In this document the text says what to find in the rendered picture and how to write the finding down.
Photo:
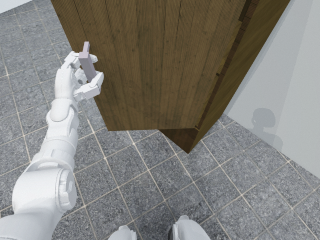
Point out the robot left hand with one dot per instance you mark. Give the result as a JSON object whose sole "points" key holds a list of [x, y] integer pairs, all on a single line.
{"points": [[66, 81]]}

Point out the cupboard door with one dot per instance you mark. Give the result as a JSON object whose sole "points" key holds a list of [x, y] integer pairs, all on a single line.
{"points": [[159, 58]]}

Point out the right robot thigh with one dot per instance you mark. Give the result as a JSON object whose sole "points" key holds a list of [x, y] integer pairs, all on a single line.
{"points": [[188, 229]]}

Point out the robot left upper arm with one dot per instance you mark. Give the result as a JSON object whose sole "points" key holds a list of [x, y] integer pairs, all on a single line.
{"points": [[40, 200]]}

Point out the right robot shin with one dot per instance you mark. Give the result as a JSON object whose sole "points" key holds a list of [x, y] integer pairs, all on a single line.
{"points": [[184, 217]]}

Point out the robot left forearm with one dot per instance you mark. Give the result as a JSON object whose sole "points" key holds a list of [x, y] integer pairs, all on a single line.
{"points": [[60, 143]]}

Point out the handle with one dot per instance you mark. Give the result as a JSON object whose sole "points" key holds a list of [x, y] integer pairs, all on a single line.
{"points": [[87, 64]]}

